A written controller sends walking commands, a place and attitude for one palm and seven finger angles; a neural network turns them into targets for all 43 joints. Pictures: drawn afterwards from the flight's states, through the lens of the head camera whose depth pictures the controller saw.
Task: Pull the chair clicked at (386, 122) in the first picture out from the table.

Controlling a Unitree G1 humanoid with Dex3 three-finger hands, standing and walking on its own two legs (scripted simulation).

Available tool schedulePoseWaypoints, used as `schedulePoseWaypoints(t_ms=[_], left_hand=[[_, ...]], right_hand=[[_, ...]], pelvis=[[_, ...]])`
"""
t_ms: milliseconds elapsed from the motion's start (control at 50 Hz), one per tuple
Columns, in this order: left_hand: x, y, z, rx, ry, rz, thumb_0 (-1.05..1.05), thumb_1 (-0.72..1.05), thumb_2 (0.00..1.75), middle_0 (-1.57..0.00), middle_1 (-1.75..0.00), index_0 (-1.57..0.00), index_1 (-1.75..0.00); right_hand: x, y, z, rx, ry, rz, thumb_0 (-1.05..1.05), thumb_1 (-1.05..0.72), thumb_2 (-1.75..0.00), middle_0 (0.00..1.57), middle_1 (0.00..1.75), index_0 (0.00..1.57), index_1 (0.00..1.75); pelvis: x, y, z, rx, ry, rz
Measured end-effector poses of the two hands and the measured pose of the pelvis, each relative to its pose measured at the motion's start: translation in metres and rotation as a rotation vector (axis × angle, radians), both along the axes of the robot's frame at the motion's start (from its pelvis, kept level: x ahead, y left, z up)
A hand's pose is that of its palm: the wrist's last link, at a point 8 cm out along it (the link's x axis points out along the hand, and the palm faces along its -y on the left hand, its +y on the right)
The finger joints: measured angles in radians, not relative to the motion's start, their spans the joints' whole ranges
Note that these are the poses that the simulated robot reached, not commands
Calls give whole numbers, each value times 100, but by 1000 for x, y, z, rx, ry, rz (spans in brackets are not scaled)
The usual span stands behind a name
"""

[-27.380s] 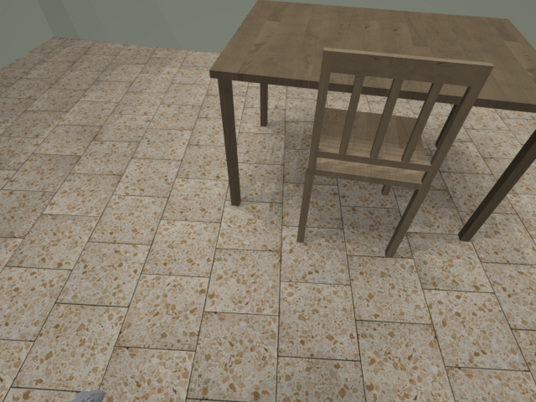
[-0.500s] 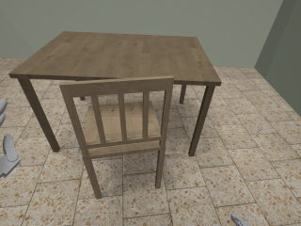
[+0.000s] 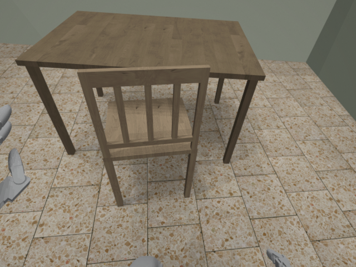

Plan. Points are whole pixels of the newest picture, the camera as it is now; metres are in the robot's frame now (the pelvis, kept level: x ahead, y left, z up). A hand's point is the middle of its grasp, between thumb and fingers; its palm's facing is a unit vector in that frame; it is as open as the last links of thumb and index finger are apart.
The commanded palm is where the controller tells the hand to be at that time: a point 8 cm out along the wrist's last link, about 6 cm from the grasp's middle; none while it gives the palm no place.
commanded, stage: stop stepping back and stand still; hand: left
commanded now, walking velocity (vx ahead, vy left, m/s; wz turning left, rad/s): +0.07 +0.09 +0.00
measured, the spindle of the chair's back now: (149, 114) +0.66 +0.16 -0.07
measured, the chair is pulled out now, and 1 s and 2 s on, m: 0.17 0.17 0.17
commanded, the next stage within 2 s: let the arm hang, fingers relaxed in 0.36 s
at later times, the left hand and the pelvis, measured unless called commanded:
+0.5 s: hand (23, 188) +0.20 +0.28 +0.15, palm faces +0.40 -0.78 -0.48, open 7.4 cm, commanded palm none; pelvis -0.01 +0.02 +0.01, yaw +1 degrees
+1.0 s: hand out of the picture -0.02 +0.23 -0.15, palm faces +0.01 -0.97 -0.24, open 7.2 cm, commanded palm none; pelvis +0.01 +0.03 +0.02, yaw +1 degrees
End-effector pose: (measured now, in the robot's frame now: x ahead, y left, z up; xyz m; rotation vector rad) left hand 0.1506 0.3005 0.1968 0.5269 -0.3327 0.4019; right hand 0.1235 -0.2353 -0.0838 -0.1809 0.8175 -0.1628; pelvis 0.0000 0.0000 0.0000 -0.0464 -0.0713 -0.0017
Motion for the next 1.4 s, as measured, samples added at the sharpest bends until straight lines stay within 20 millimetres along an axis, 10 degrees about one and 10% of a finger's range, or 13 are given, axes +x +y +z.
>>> schedulePoseWaypoints(t_ms=[460,500,580,660,740,1020,1400], left_hand=[[-8,12,2,13,87,45,1,88,90,-22,-30,-21,-30],[4,18,-25,-14,185,42,0,89,90,-21,-30,-21,-30],[16,20,-151,-247,657,91,0,90,90,-20,-30,-20,-30],[-26,-21,-267,-465,1143,80,0,90,90,-20,-30,-19,-30],[-85,-64,-318,-628,1431,83,-1,95,89,-20,-30,-20,-30],[-170,-24,-312,-582,1718,283,-1,94,89,-20,-30,-20,-30],[-117,-55,-317,-596,1647,186,1,93,90,-20,-30,-20,-30]], right_hand=[[-11,12,4,-12,-12,0,1,-90,-90,20,30,20,30],[-6,11,-2,-9,-2,39,1,-90,-90,20,29,20,30],[-3,10,-22,10,91,58,1,-90,-90,20,29,20,30],[-18,16,-23,19,173,29,1,-91,-90,20,29,20,30],[-47,23,-20,8,294,7,1,-91,-90,20,29,20,29],[-115,40,-35,53,594,-56,1,-91,-90,20,29,20,29],[-110,53,-40,96,585,-96,1,-91,-90,20,29,20,29]], pelvis=[[-11,14,11,31,35,3],[-11,17,9,31,55,22],[-8,22,4,42,77,42],[-2,23,7,47,63,35],[1,24,15,41,64,22],[15,30,25,37,71,14],[31,28,26,47,55,-8]])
